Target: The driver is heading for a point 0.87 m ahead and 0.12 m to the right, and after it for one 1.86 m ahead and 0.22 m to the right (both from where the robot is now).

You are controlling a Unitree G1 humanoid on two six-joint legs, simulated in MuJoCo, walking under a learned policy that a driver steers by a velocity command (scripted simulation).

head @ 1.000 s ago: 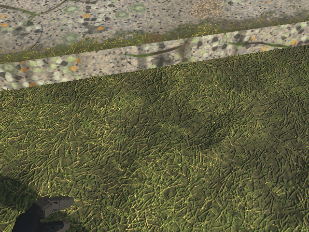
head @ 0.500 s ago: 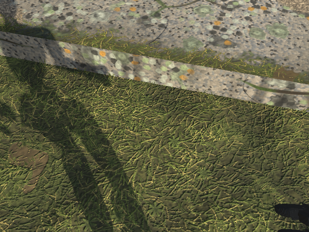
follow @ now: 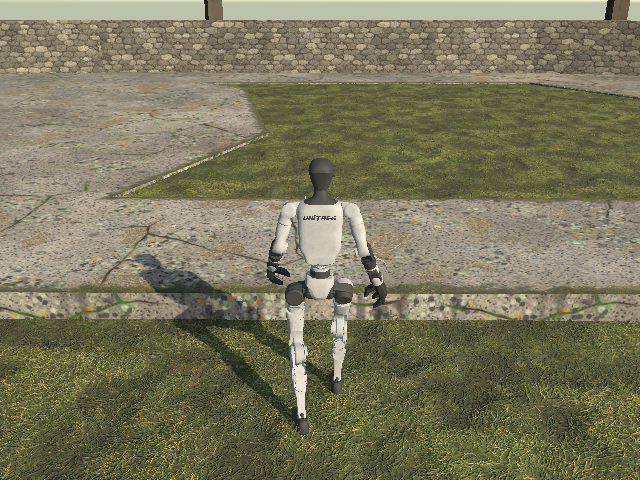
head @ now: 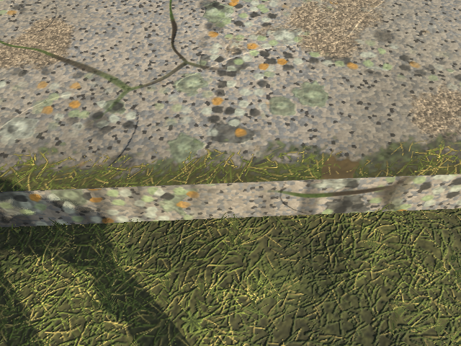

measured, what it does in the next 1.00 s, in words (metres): walks ahead, turning right: left foot, then right foot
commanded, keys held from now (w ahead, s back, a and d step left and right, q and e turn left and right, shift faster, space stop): w+e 0.50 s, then w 0.34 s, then w+q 0.16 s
